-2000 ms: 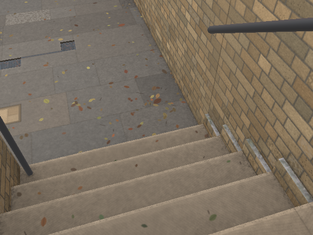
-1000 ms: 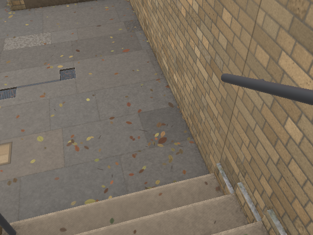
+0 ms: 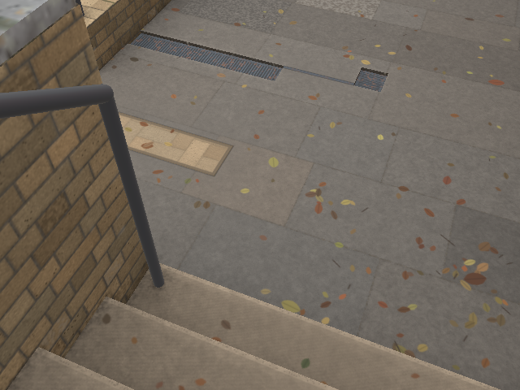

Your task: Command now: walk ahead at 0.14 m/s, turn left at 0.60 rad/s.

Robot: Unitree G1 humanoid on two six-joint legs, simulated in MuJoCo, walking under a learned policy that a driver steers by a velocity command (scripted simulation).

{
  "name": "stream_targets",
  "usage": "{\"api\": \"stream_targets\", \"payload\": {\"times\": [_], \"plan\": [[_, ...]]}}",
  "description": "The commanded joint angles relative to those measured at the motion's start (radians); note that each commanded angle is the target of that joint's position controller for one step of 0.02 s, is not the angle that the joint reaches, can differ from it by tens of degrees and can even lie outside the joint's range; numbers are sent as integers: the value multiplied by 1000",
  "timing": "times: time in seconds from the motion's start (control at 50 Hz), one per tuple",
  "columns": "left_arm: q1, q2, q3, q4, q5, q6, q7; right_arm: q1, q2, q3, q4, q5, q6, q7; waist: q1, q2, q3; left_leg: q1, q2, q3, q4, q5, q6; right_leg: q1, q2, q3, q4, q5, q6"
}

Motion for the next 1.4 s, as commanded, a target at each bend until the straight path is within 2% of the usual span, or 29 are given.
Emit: {"api": "stream_targets", "payload": {"times": [0.02, 0.06, 0.08, 0.1, 0.12, 0.14, 0.2, 0.3, 0.36, 0.5, 0.54, 0.58, 0.64, 0.72, 0.8, 0.82, 0.9, 0.94, 0.98, 1.0, 1.04, 1.08, 1.14, 1.2, 1.24, 1.26, 1.3, 1.34, 1.4], "plan": [[-128, 244, 59, -106, 12, -26, 1, -66, -59, -34, -112, 3, -11, -29, -76, -125, 15, 164, -36, 89, -123, -11, 26, -35, -277, 275, -289, 625, -138], [-347, 388, 115, -196, 12, -32, -37, 250, -170, -100, -32, 28, -28, -52, -265, -23, -54, 686, -189, 212, -335, 40, 75, -249, -171, 99, -35, 642, -68], [-396, 317, 124, -299, -4, -23, -47, 466, -303, -131, 38, 26, -45, -84, -318, 368, -162, 923, -63, -107, -610, 410, 263, -439, 63, 11, 449, 213, 24], [-337, 183, 86, -334, -20, -16, -76, 501, -310, -112, 10, 32, -64, -76, -258, 296, -281, 1053, 154, -559, -761, 428, 438, -578, 134, 243, 517, -116, 19], [-354, 155, 82, -345, -63, -7, -67, 438, -244, -89, 6, 53, -103, -48, -229, 86, -108, 903, 209, -567, -710, 556, 425, -618, 133, 348, 543, -54, 25], [-340, 142, 85, -364, -71, 4, -48, 308, -176, -64, -30, 77, -121, -21, -173, 113, -52, 727, 245, -672, -681, 282, 407, -668, 116, 419, 487, 34, 21], [-133, 137, 72, -281, 16, 73, -11, 40, -44, 4, -98, 97, -78, 9, 8, 3, -49, 269, 114, -463, -603, 240, 337, -382, 86, 364, 456, 291, 65], [-185, 157, 62, -325, 14, 100, -81, 111, -88, 30, -63, 64, -70, -67, -67, -7, -52, 222, 43, -390, -510, 4, 259, -376, 57, 319, 336, 594, 99], [-281, 140, 36, -322, 19, 105, -101, 191, -74, 45, -16, 84, -72, -72, -157, 18, 29, 283, 34, -411, -423, -339, 225, -351, 11, 346, -175, 780, 106], [-110, 203, 83, -286, -63, 100, -99, 67, -129, 74, 6, 96, -24, 0, -33, 67, 0, -15, 4, -438, -228, -458, 162, 390, 62, 198, -743, 912, 28], [36, 224, 85, -258, -42, 70, -118, 307, 21, 116, 43, 126, -34, 72, -59, -170, -141, -212, -168, -151, 218, -599, -72, 780, -103, 306, -533, 1474, -159], [-223, 276, 113, -362, -54, 50, -159, 348, -56, 70, -23, 98, -13, 18, -124, -89, -176, -251, -123, -68, 356, -690, -192, 614, -206, 526, -510, 927, -252], [-180, 174, 54, -286, -105, 38, -161, 212, 4, 101, -63, 94, -6, 58, -120, 12, 83, 20, -99, -76, 156, -625, -149, 136, -78, 463, -745, 88, -61], [13, 211, 57, -238, -78, 39, -114, 147, -22, 93, -86, 118, -15, 65, -33, -49, 136, -184, -149, -83, 23, -817, -12, 381, 1, 392, -734, 22, -4], [62, 248, 90, -206, -33, 31, -75, 99, -9, 85, -144, 73, -35, 19, -17, -125, 115, -228, -110, -3, 300, -734, -6, 445, -140, 572, -783, -22, -186], [100, 257, 114, -150, -141, 66, -56, 15, -69, 31, -152, 100, 2, -66, -24, -106, 5, -78, -98, 155, 319, -527, 72, 435, -174, 490, -681, 660, -222], [-7, 212, 107, -177, -114, 123, -41, 103, 8, 54, -166, 107, 19, -108, -115, -143, 4, 177, -94, 74, 108, -469, 143, 179, -90, 308, -505, 754, -186], [-121, 165, 107, -237, -99, 147, -41, 223, -69, 32, -124, 105, 23, -124, -200, 61, 63, 377, -21, -112, -247, -650, 185, -98, 55, 139, -257, 639, -93], [-495, 220, 140, -390, -93, 150, -50, 478, -233, -24, -36, 69, 35, -147, -410, 248, 230, 530, 176, -786, -785, -869, 339, -602, 202, 329, 21, -7, -83], [-560, 206, 141, -424, -110, 115, -56, 457, -226, -31, -8, 57, 16, -158, -405, 147, 313, 545, 210, -893, -785, -792, 360, -741, 195, 486, 79, 20, -77], [-368, 154, 128, -365, -116, 90, -47, 232, -153, -16, 19, 44, 7, -161, -185, 68, 275, 314, 196, -698, -590, -714, 310, -544, 177, 465, 80, 260, -36], [-154, 121, 123, -276, -91, 140, -24, 44, -85, -8, 6, 79, -6, -146, 12, 18, 135, -49, 121, -336, -436, -698, 226, -33, 225, 267, 149, 597, 24], [60, 130, 122, -212, -101, 192, -29, -114, -167, -45, -16, 114, -19, -117, 174, 100, 39, -150, 56, -82, -367, -484, 125, 434, 214, 96, -7, 766, 38], [75, 142, 119, -187, -93, 183, -41, 25, -103, -66, 70, 91, 28, -129, 127, 1, 134, 136, -66, 23, 174, -174, 128, 431, 95, 209, -646, 612, -117], [126, 128, 84, -140, -99, 130, -52, 67, 50, -50, 66, 93, 65, -123, 39, -139, 51, -141, -219, -4, 776, -554, 151, 621, -24, 370, -412, 1189, -117], [126, 176, 80, -139, -91, 110, -55, 206, 55, -40, 40, 108, 58, -125, -81, -121, -10, -213, -203, -121, 761, -480, 176, 635, -124, 429, -310, 1456, -75], [97, 223, 112, -121, -90, 93, -27, 218, -34, -49, 77, 91, 60, -137, -94, -123, -34, -294, -142, -145, 638, -289, 114, 533, -203, 588, -444, 946, -134], [4, 142, 76, -120, -84, 81, -20, 117, -113, -70, 93, 71, 78, -134, -110, -52, 78, -256, -123, -164, 389, -97, 44, 331, -136, 570, -514, 835, -109], [-22, 104, 41, -87, -98, 55, -1, 6, -34, -44, 90, 78, 100, -105, -141, 17, 121, 28, -74, -115, -89, 93, -28, 81, -77, 459, -542, 1007, -112]]}}
Keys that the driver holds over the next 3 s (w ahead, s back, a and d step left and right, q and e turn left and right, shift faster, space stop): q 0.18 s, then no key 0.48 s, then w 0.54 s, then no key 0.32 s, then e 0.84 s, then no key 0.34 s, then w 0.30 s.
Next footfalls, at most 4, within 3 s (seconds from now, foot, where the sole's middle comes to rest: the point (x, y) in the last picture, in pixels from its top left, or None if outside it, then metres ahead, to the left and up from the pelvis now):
0.04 left None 0.07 0.14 -0.72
0.52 right None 0.17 -0.11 -0.88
1.22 right None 0.26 -0.03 -0.88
1.56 left None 0.33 0.18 -0.88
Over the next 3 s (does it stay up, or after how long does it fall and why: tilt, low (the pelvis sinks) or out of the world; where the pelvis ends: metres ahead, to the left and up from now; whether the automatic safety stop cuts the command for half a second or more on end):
stays up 0.23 0.00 -0.12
